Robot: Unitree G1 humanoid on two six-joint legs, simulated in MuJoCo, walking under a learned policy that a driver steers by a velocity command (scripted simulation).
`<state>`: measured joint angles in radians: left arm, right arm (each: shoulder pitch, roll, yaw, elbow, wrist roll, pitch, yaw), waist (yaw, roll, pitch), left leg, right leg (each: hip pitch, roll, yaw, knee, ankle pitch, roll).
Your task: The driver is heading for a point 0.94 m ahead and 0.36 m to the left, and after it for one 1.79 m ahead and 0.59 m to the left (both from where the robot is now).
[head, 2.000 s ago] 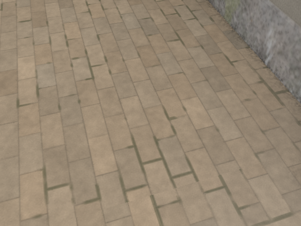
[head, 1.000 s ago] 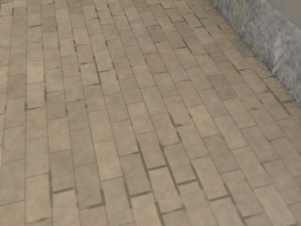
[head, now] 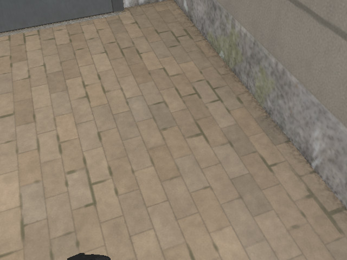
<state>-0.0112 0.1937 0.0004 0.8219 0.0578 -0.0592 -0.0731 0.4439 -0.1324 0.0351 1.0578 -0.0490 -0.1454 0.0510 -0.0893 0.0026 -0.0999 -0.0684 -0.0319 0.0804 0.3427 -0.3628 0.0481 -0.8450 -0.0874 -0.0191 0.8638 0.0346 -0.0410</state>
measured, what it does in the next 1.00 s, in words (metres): walks ahead, turning left: right foot, then left foot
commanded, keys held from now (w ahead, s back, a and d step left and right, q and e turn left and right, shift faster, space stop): w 0.14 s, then w+q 0.86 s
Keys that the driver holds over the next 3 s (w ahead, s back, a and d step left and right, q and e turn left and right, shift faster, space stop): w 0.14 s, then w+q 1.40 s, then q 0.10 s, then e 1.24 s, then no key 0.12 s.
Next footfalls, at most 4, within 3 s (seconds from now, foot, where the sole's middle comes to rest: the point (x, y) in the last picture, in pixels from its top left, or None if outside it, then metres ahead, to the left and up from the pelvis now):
0.12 right None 0.26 -0.14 -0.77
0.70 left None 0.55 0.10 -0.77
1.16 right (158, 188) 0.87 0.03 -0.77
1.68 left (70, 194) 0.87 0.42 -0.77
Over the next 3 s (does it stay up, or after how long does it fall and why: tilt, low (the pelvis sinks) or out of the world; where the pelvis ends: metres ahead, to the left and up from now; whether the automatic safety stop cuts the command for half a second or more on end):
stays up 0.93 0.32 0.01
